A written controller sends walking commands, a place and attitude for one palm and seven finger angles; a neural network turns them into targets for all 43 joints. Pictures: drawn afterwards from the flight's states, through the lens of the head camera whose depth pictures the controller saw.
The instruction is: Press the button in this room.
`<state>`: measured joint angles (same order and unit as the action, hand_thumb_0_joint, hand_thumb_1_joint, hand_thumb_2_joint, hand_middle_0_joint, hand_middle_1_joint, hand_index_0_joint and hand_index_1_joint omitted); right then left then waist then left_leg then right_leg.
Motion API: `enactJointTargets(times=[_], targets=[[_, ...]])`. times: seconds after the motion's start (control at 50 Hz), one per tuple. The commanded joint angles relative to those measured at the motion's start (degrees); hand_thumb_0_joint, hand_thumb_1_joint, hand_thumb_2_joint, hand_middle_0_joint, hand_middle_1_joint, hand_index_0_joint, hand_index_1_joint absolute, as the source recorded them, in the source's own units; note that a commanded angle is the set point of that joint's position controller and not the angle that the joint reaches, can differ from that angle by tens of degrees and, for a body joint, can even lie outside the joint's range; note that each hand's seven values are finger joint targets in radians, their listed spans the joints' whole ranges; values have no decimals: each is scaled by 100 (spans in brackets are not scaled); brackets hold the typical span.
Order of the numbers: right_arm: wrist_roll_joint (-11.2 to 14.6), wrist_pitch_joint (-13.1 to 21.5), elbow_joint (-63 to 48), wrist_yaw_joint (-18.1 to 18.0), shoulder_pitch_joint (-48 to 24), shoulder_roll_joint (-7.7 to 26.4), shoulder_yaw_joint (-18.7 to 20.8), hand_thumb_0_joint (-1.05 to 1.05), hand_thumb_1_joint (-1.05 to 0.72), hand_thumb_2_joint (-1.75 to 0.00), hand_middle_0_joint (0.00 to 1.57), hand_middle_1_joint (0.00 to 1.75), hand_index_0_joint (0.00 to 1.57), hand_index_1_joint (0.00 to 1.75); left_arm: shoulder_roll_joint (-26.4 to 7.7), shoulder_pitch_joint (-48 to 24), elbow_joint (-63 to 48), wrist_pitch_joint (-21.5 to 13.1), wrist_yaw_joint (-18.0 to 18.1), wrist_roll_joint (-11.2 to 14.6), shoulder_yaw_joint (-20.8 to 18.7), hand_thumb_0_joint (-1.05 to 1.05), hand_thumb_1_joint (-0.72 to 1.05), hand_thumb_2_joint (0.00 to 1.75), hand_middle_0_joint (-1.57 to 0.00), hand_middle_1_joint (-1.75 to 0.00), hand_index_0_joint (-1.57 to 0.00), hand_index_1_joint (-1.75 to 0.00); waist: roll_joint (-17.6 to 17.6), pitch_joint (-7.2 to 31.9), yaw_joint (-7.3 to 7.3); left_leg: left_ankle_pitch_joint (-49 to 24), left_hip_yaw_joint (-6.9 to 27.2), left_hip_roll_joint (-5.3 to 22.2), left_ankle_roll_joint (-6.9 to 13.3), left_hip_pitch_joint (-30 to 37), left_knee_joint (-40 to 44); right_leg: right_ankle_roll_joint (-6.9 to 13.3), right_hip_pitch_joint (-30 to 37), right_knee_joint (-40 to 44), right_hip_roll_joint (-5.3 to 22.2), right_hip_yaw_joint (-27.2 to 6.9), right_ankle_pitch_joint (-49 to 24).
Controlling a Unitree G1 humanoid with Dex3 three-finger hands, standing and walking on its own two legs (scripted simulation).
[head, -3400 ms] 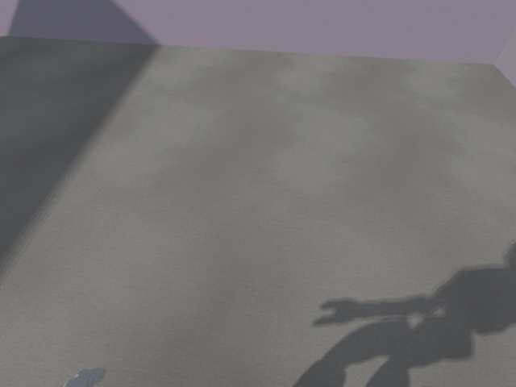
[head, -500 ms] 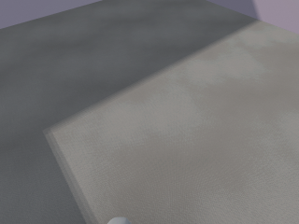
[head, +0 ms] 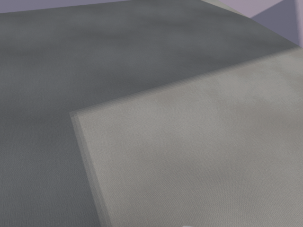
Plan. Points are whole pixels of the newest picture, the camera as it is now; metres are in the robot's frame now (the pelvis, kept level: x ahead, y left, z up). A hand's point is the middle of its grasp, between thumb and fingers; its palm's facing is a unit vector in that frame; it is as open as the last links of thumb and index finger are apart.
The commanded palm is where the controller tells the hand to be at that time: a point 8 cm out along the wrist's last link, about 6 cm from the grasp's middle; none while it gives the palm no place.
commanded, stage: turn or walk to find it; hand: left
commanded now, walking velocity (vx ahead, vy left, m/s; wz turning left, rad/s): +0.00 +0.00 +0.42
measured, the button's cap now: out of the picture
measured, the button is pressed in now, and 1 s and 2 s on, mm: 0 0 0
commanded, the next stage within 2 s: none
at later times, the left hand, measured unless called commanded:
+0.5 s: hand out of the picture -0.01 +0.15 -0.16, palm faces +0.25 -0.93 -0.25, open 7.4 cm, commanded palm none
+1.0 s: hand out of the picture -0.08 +0.22 -0.17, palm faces +0.46 -0.85 -0.25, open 7.4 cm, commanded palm none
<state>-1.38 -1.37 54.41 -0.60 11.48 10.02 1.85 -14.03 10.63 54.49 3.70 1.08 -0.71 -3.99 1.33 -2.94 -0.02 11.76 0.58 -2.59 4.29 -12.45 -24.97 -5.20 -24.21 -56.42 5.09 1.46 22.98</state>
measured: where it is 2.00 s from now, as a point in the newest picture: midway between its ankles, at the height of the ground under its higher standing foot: outside the picture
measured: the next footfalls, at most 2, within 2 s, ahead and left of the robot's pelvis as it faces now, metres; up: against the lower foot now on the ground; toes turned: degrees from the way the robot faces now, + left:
right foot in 0.22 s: +0.02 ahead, -0.15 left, +0.00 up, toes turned +3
left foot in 0.66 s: -0.07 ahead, +0.10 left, +0.00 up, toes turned +23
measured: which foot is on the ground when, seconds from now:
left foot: down 0.00-0.22, up 0.24-0.64, down 0.66-1.00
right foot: up 0.00-0.20, down 0.22-0.68, up 0.70-1.00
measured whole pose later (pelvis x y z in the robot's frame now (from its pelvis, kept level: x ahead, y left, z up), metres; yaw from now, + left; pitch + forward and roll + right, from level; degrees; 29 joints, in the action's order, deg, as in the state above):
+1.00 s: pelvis -0.07 -0.01 +0.00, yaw +25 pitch -1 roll -1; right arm -1.5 -1.4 54.0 -0.5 10.5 10.6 1.9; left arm -14.1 9.8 54.0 3.5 1.0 -0.4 -3.6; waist 1.0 -3.8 0.2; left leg 13.3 1.7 -1.7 2.0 -11.9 -26.1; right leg -5.0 -24.1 -54.7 4.7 1.9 24.7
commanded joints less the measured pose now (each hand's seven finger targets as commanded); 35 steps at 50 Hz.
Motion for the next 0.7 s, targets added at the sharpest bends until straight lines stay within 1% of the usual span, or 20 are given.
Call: enactJointTargets(times=[0.0, 0.1, 0.14, 0.16, 0.18, 0.2, 0.22, 0.24, 0.26, 0.28, 0.3, 0.32, 0.42, 0.52, 0.56, 0.6, 0.62, 0.64, 0.66, 0.68], targets=[[-8, 65, -221, -56, 383, 1245, 388, 0, -90, -90, 20, 30, 20, 30, -311, -283, -561, -149, 17, -12, -59, 0, 90, 90, -20, -30, -20, -30, -851, 322, -254, -1670, 1819, 1580, 654, 541, 723, 20, -250, 529, -108, -78, 242], [-27, 19, -285, -30, 271, 1267, 422, 0, -90, -90, 20, 30, 20, 30, -244, -63, -595, -208, 46, 31, -33, 0, 90, 90, -20, -30, -20, -30, -959, 515, -131, -1795, 2082, 1398, 583, 170, 518, 164, 566, 1663, -361, -38, 91], [-6, 6, -306, -10, 194, 1242, 431, 0, -90, -90, 20, 30, 20, 30, -281, 210, -534, -232, 69, 46, -48, 0, 90, 90, -20, -30, -20, -30, -906, 616, 0, -1499, 2074, 1223, 428, -165, 383, 214, 1170, 2411, -414, 8, -429], [24, -1, -326, 1, 131, 1195, 429, 0, -90, -90, 20, 30, 20, 30, -326, 397, -490, -269, 84, 43, -65, 0, 90, 90, -20, -30, -20, -30, -776, 690, 114, -1174, 1949, 1059, 244, -470, 171, 236, 1706, 3146, -341, 12, -938], [72, 3, -341, 34, 170, 996, 419, 0, -90, -90, 20, 30, 20, 30, -566, 508, -469, -323, 111, 4, -99, 0, 90, 90, -20, -30, -20, -30, -293, 742, 155, -572, 1685, 767, -38, -1090, -274, 357, 2395, 3759, 132, -416, -1136], [107, 9, -448, 56, 288, 606, 347, 0, -90, -90, 20, 30, 20, 30, -1061, 593, -497, -373, 157, -79, -199, 0, 90, 90, -20, -30, -20, -30, 1266, 714, 181, 1090, 691, -19, -465, -2210, -1458, 842, 2975, 4174, 1571, -1864, -1077], [26, -28, -512, 29, 164, 815, 420, 0, -90, -90, 20, 30, 20, 30, -1205, 487, -601, -346, 144, -56, -179, 0, 90, 90, -20, -30, -20, -30, 1384, 531, 228, 2050, 373, -143, -575, -2165, -2672, 1348, 2065, 4256, 2310, -2185, -1540], [-12, -117, -396, 64, 191, 915, 469, 0, -90, -90, 20, 30, 20, 30, -974, 161, -684, -339, 153, -34, -139, 0, 90, 90, -20, -30, -20, -30, 898, 357, 75, 1750, 557, 29, -570, -1981, -3522, 1424, 1449, 4337, 2010, -1670, -1136], [-20, -192, -277, 96, 315, 902, 477, 0, -90, -90, 20, 30, 20, 30, -820, -184, -748, -360, 153, -26, -134, 0, 90, 90, -20, -30, -20, -30, 1021, 126, -97, 1471, 548, 147, -594, -1930, -3936, 1287, 1063, 4459, 1687, -1398, -683], [-14, -212, -186, 126, 407, 870, 478, 0, -90, -90, 20, 30, 20, 30, -701, -377, -791, -343, 147, -16, -76, 0, 90, 90, -20, -30, -20, -30, 714, -78, -214, 1209, 433, 208, -617, -1909, -4199, 1148, 884, 4369, 1437, -1098, -773], [-22, -220, -92, 152, 480, 804, 463, 0, -90, -90, 20, 30, 20, 30, -561, -413, -776, -379, 118, -17, -27, 0, 90, 90, -20, -30, -20, -30, 635, -213, -254, 905, 312, 271, -674, -1903, -4379, 1053, 867, 4246, 1188, -651, -1118], [-12, -223, -52, 159, 569, 771, 446, 0, -90, -90, 20, 30, 20, 30, -520, -333, -741, -408, 108, -16, -10, 0, 90, 90, -20, -30, -20, -30, 654, -186, -260, 761, 229, 281, -725, -1930, -4465, 1041, 971, 4178, 1108, -428, -1327], [0, -223, -141, 161, 151, 731, 387, 0, -90, -90, 20, 30, 20, 30, -648, 243, -539, -414, 122, -67, -56, 0, 90, 90, -20, -30, -20, -30, 766, -95, 33, 969, 20, 463, -867, -1906, -3805, 1200, 1449, 4024, 1294, -288, -1614], [68, -117, -285, 142, -332, 606, 271, 0, -90, -90, 20, 30, 20, 30, -928, 681, -316, -383, 94, -128, -152, 0, 90, 90, -20, -30, -20, -30, 1062, 289, 311, 1560, -385, 420, -835, -1337, -2079, 1341, 2064, 3371, 1478, -66, -3336], [97, -82, -268, 119, -217, 612, 258, 0, -90, -90, 20, 30, 20, 30, -1017, 691, -258, -367, 85, -122, -179, 0, 90, 90, -20, -30, -20, -30, 1141, 432, 248, 1417, -513, 339, -765, -935, -1578, 1282, 2029, 3129, 1512, -8, -3728], [94, -33, -176, 110, 155, 687, 257, 0, -90, -90, 20, 30, 20, 30, -1002, 478, -258, -336, 74, -81, -183, 0, 90, 90, -20, -30, -20, -30, 996, 593, 2, 502, -596, 304, -704, -185, -495, 945, 1744, 2660, 1364, 335, -3422], [80, 21, -112, 118, 413, 880, 302, 0, -90, -90, 20, 30, 20, 30, -900, 427, -296, -298, 65, -25, -173, 0, 90, 90, -20, -30, -20, -30, 520, 748, -157, -330, -414, 475, -633, 512, 203, 660, 1301, 2073, 1190, 612, -2865], [33, 89, -123, 97, 549, 1438, 407, 0, -90, -90, 20, 30, 20, 30, -567, 558, -427, -250, 40, 21, -121, 0, 90, 90, -20, -30, -20, -30, -1062, 918, -207, -1717, 1150, 1669, -173, 1340, 533, 248, 44, 1002, 542, 899, -898], [48, 62, -81, 52, 777, 1838, 494, 0, -90, -90, 20, 30, 20, 30, -291, 260, -623, -212, 36, -1, 5, 0, 90, 90, -20, -30, -20, -30, -1971, 774, -355, -3468, 2066, 2568, 464, 1257, 581, 46, -719, 86, 114, 617, 1476], [30, 21, -53, 40, 784, 1773, 478, 0, -90, -90, 20, 30, 20, 30, -437, 69, -636, -155, 54, -39, -12, 0, 90, 90, -20, -30, -20, -30, -1257, 686, -382, -2896, 1618, 2634, 673, 845, 488, 157, -473, -441, 235, 240, 1325]])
